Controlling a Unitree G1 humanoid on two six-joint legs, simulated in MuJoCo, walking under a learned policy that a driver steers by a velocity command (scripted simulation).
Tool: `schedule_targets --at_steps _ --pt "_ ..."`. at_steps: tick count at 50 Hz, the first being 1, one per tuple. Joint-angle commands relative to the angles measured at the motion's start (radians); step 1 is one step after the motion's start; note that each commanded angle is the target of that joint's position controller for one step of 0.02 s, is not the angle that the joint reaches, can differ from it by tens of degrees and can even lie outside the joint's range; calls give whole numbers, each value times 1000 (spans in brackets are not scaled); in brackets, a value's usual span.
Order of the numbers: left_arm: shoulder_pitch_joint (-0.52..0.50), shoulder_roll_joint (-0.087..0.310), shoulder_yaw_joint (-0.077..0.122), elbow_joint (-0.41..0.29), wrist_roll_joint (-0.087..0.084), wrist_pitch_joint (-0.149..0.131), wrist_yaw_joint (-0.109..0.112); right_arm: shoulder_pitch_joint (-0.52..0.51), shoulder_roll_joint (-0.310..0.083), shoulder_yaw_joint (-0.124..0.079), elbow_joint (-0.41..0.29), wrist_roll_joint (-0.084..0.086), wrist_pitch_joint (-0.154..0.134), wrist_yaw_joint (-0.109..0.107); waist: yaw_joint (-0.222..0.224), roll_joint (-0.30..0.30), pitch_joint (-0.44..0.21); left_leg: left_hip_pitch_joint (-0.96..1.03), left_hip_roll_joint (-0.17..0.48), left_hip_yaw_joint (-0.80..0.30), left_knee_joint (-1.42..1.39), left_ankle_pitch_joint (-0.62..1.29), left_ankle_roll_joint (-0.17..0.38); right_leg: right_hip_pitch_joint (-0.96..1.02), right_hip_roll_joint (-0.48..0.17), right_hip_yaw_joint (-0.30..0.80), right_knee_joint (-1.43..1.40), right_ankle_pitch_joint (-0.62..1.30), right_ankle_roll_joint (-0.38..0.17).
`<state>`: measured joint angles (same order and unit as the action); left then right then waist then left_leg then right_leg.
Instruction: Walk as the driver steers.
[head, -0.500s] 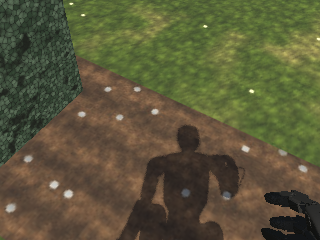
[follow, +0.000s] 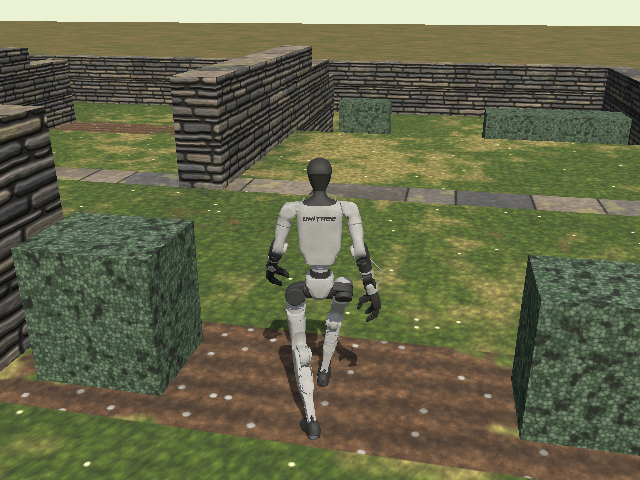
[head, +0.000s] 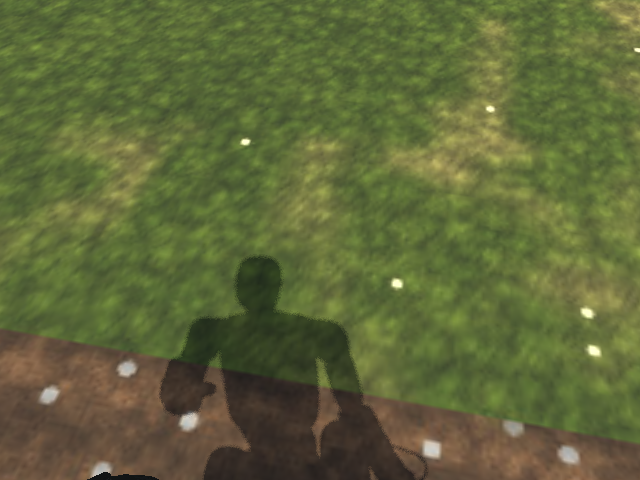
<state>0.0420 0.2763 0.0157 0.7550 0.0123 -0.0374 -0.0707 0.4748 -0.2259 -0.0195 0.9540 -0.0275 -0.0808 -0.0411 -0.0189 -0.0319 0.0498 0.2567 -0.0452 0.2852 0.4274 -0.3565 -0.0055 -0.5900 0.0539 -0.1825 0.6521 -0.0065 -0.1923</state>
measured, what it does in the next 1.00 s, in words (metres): walks ahead, turning right: right foot, then left foot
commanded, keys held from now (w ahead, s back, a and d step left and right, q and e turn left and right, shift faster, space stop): w+e+shift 0.22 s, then e+shift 0.52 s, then q+shift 0.26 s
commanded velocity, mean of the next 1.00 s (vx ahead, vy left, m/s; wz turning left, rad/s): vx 0.45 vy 0.00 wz -0.74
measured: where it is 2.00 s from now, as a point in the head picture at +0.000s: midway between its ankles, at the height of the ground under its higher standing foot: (342, 418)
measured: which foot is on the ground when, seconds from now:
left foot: down 0.00-0.02, up 0.04-0.38, down 0.40-0.82, up 0.84-1.00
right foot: up 0.00-0.00, down 0.02-0.40, up 0.42-0.80, down 0.82-1.00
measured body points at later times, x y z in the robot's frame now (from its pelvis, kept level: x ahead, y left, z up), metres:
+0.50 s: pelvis +0.42 +0.02 +0.01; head +0.47 -0.01 +0.46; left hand +0.61 +0.27 -0.10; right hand +0.54 -0.29 -0.06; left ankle +0.59 +0.09 -0.70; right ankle +0.24 -0.02 -0.59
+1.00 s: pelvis +0.53 -0.05 +0.03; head +0.54 -0.09 +0.48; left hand +0.84 -0.03 -0.04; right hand +0.41 -0.34 -0.09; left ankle +0.61 +0.08 -0.64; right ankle +0.50 -0.15 -0.70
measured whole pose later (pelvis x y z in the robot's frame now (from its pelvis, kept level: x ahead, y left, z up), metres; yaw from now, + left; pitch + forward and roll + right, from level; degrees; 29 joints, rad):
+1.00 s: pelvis +0.53 -0.05 +0.03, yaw -45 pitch +1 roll +1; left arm 0.06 0.22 0.02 0.64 0.03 0.02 0.01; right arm 0.13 -0.33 -0.06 0.82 0.03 0.02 0.00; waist -0.04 0.03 0.06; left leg -0.45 0.08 0.02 1.03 -0.52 -0.08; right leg -0.33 -0.03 -0.09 0.50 -0.18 -0.04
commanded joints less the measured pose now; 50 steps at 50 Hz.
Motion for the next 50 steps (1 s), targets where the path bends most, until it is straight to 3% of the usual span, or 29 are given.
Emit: schedule_targets --at_steps 1,2,3,4,5,7,9,12,15,17,18,19,20,21,22,23,24,25,28,33,38,40,41,42,43,44,45,47,50 --pt "565 229 108 123 -32 24 48 -290 -215 -57 -159 -11 4 12 330 -93 -165 -626 41 -68 1046 378 8 785 -20 226 -60 -154 -109" --pt "432 341 120 84 8 36 48 -165 -97 -21 -266 -1 -20 26 111 -258 -238 -1046 -43 -224 1354 -169 -44 992 -237 747 -101 -59 -314" --pt "407 324 128 40 8 38 57 -209 -121 -5 -308 -2 -48 28 155 -100 -331 -1174 -4 -396 1332 -122 -22 1037 -327 1029 -340 -395 -373" --pt "381 229 110 49 11 32 72 -261 -156 -5 -303 -9 -64 34 119 79 -146 -1184 61 -411 1183 -39 0 843 -316 1000 -442 -495 -294" --pt "347 181 96 66 7 25 73 -288 -153 -7 -305 -18 -61 36 53 163 -41 -1107 104 -396 1055 -7 -1 649 -265 884 -458 -431 -226" --pt "301 164 83 52 -1 -9 78 -272 -140 6 -303 -52 -13 36 -23 164 32 -969 148 -385 925 -27 -35 384 -172 733 -455 -241 -193" --pt "274 175 81 35 -10 -34 70 -316 -117 16 -333 -56 22 43 -37 143 43 -868 171 -330 747 -4 -60 214 -80 600 -492 -207 -168" --pt "309 186 92 32 -11 -47 65 -502 -85 38 -418 -22 16 59 27 76 86 -747 149 -279 396 289 -74 128 -14 524 -480 88 -113" --pt "396 212 110 53 -26 -24 57 -523 -79 41 -427 -4 4 54 100 25 -12 -641 36 -236 191 469 -36 291 14 488 -323 456 -10" --pt "409 215 114 51 -23 -12 66 -486 -118 28 -427 -8 -3 37 92 -17 -71 -550 -18 -274 85 442 -20 386 28 531 -182 535 53" --pt "397 108 89 29 -94 -10 86 -548 -175 -20 -474 49 -42 22 65 21 -117 -436 -27 -372 -34 464 -28 367 25 638 -85 320 103" --pt "308 159 92 5 -81 -8 92 -403 -220 -43 -439 63 -54 12 -52 7 -197 -289 9 -349 -69 586 -23 363 39 597 58 290 135" --pt "276 104 77 -34 -45 -1 95 -172 -237 -50 -380 41 -51 6 -127 -14 -366 -9 189 -458 77 689 42 257 73 517 352 -66 181" --pt "379 -12 42 -66 11 4 96 -73 -266 -46 -370 5 -37 10 -76 205 -503 234 435 -677 241 1263 100 27 145 431 657 -793 208" --pt "539 91 49 -106 -52 0 82 -98 -295 -64 -355 -3 -22 25 4 426 -667 292 648 -1068 120 888 291 -87 69 433 900 -690 232" --pt "460 157 65 -98 -65 22 88 -234 -215 -60 -415 -5 -4 13 -13 292 -550 157 542 -967 36 570 279 -132 -28 372 916 -567 261" --pt "343 188 80 -123 -66 42 93 -308 -132 -39 -418 1 13 1 -20 199 -350 -24 465 -755 0 499 232 -178 -56 297 883 -480 275" --pt "306 186 88 -133 -58 63 99 -356 -114 -29 -418 4 25 -3 8 111 -247 -188 412 -650 -33 534 214 -145 -86 267 894 -452 289" --pt "277 96 76 -189 -55 91 103 -437 -140 -48 -362 13 17 7 72 141 -71 -502 344 -397 -145 591 192 -38 -160 240 651 -445 279" --pt "204 94 74 -207 -44 97 78 -485 -212 -83 -312 24 17 8 63 112 -163 -452 366 -224 -156 601 209 107 -185 206 293 -176 243" --pt "76 144 95 -245 -40 121 42 -455 -256 -101 -274 57 36 30 24 119 -104 -412 379 -148 -101 487 165 207 -135 127 65 -198 183" --pt "95 132 96 -240 -24 111 45 -434 -261 -98 -246 82 41 40 53 83 -101 -408 358 -133 14 527 128 311 -81 112 -125 -150 144" --pt "157 178 111 -217 -12 103 60 -367 -230 -87 -216 76 41 49 67 -4 -138 -471 297 -92 157 516 78 476 -72 153 -216 84 107" --pt "223 287 128 -220 4 95 86 -339 -172 -59 -237 21 37 58 59 -255 -220 -710 189 -40 454 20 -7 726 -331 452 -193 682 5" --pt "165 222 90 -240 27 78 90 -312 -153 -43 -239 14 49 59 45 -264 -369 -792 132 -193 676 -348 -59 693 -528 615 -232 621 -208" --pt "151 128 57 -227 24 60 79 -363 -207 -57 -215 48 64 61 79 -91 -354 -756 158 -298 713 -336 -58 617 -464 510 -257 528 -181" --pt "122 110 51 -189 20 44 74 -366 -183 -53 -211 68 73 59 53 -76 -281 -785 158 -330 669 -321 -47 592 -398 408 -249 414 -114" --pt "42 134 61 -162 11 32 81 -346 -192 -58 -179 50 89 34 21 -70 -194 -749 157 -324 608 -202 -63 484 -351 312 -278 291 -45" --pt "-9 166 78 -160 17 41 111 -293 -220 -76 -169 59 113 23 -5 -81 -174 -719 123 -268 654 -112 -91 419 -363 247 -306 234 -64"
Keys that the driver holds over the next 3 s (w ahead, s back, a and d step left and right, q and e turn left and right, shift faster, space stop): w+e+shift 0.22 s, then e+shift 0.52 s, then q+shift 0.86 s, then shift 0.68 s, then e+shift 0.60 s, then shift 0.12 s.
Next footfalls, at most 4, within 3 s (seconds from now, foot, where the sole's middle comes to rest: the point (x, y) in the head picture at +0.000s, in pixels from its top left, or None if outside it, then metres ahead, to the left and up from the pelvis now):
0.02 right None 0.20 -0.01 -0.74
0.40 left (293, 401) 0.63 0.07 -0.74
0.82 right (417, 450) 0.52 -0.18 -0.74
1.24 left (302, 398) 0.64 0.05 -0.74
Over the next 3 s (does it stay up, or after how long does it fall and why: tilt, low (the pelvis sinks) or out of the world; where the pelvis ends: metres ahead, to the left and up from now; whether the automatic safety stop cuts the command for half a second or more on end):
stays up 0.63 -0.09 0.04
